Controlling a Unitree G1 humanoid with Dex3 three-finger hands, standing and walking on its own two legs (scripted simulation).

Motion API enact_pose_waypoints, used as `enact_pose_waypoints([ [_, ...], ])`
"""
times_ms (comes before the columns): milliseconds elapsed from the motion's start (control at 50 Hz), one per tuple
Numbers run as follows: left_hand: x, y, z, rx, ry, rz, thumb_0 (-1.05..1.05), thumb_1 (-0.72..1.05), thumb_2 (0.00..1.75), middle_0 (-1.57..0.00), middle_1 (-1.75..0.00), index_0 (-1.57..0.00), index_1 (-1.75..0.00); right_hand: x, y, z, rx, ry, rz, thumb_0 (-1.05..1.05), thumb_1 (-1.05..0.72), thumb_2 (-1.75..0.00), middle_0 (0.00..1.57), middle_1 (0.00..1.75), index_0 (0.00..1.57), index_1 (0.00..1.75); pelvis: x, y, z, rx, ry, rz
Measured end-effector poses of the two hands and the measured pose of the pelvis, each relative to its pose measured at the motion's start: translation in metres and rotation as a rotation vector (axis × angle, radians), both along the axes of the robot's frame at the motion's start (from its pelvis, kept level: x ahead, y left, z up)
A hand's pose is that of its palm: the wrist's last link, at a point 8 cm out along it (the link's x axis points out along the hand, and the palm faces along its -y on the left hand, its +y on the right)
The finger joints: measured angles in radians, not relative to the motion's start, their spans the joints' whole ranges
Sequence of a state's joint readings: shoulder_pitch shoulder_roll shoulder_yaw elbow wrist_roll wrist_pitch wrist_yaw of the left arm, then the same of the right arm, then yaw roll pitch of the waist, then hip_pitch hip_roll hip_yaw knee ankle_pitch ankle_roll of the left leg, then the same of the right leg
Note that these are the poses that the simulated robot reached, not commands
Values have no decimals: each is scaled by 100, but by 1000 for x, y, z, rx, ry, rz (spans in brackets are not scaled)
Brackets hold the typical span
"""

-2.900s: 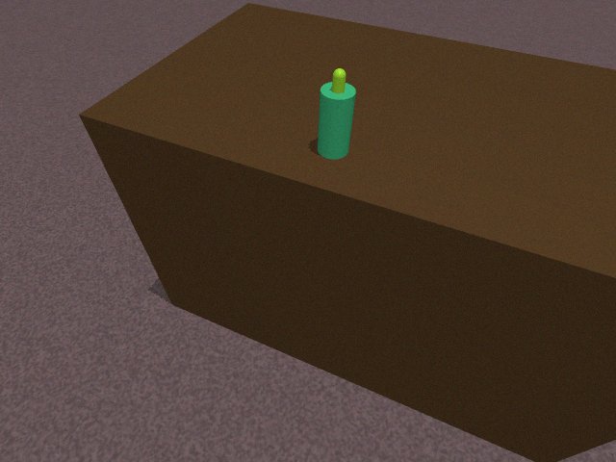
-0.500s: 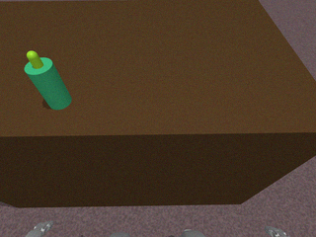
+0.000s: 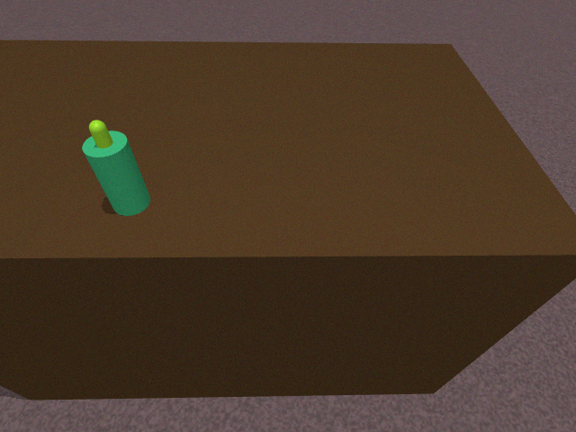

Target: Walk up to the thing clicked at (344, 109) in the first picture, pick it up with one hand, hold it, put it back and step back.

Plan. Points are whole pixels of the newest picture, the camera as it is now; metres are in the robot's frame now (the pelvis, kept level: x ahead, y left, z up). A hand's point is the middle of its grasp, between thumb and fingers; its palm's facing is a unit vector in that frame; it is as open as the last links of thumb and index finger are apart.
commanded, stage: walk up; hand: left
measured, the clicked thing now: (115, 166) +0.46 +0.28 +0.11
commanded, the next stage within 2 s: stand in 0.76 s
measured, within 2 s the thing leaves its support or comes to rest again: neither
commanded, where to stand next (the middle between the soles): +0.05 +0.00 m, yaw +2 degrees
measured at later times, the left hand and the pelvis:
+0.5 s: hand out of the picture +0.09 +0.26 -0.15, palm faces +0.01 -0.95 -0.32, open 7.4 cm; pelvis +0.01 +0.01 +0.01, yaw +0 degrees
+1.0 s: hand out of the picture +0.09 +0.26 -0.15, palm faces -0.01 -0.94 -0.35, open 7.4 cm; pelvis +0.01 +0.00 +0.01, yaw +0 degrees
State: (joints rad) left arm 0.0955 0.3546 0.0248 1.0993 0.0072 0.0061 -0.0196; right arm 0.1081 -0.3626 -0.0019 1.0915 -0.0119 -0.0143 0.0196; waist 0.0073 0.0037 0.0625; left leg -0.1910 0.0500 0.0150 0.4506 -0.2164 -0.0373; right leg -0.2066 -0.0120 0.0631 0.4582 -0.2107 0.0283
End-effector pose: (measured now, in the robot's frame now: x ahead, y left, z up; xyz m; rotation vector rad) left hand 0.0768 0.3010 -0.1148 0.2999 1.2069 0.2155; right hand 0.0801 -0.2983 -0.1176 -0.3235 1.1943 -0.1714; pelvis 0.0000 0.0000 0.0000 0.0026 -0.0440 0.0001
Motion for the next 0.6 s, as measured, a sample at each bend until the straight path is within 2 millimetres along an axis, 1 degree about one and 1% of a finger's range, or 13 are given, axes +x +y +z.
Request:
enact_pose_waypoints([
  [100,0,3,1,-3,14,13,1,90,90,-21,-30,-20,-30,1,4,2,2,12,-5,0,-91,-89,20,30,21,30,3,2,3,0,2,-1],
  [220,3,3,0,-9,23,12,0,90,90,-21,-30,-20,-30,7,7,5,1,4,-14,0,-91,-89,20,30,21,30,6,4,5,-1,2,0],
  [440,10,0,-1,-21,20,11,0,90,90,-21,-30,-20,-30,18,8,9,-4,-10,-18,0,-91,-89,20,30,21,30,11,6,6,-1,3,3],
  [600,10,0,1,-12,28,12,0,90,90,-21,-30,-20,-30,19,7,7,1,-6,-23,0,-91,-89,20,30,21,30,12,5,7,-1,3,6],
])
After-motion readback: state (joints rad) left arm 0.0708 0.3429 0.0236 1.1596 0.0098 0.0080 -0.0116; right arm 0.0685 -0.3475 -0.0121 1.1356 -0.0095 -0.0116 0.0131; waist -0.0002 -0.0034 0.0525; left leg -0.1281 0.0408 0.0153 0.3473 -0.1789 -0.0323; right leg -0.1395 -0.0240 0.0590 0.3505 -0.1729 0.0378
